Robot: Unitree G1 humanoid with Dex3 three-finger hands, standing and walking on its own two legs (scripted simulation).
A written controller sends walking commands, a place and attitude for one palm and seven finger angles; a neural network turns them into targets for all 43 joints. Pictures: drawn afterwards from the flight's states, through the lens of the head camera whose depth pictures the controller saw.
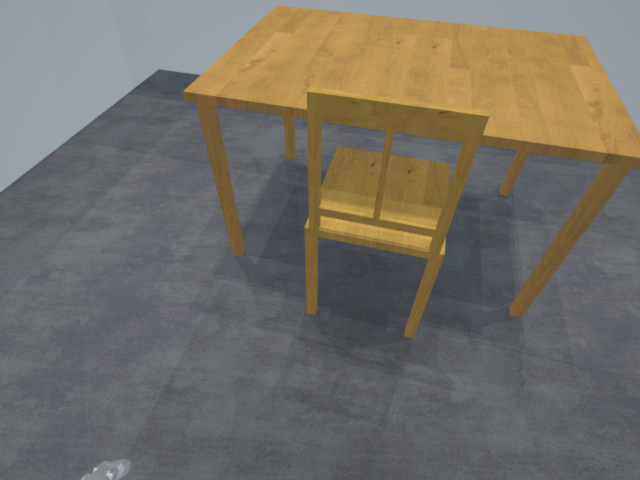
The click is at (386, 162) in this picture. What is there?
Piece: chair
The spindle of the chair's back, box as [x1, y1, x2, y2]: [373, 131, 393, 219]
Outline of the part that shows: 386,131 373,215 373,218 378,219 393,132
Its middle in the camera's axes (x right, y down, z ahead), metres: +0.15 -0.15 +0.92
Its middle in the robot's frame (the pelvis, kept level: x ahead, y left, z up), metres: +0.79 -0.11 -0.10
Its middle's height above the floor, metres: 0.67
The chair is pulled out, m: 0.00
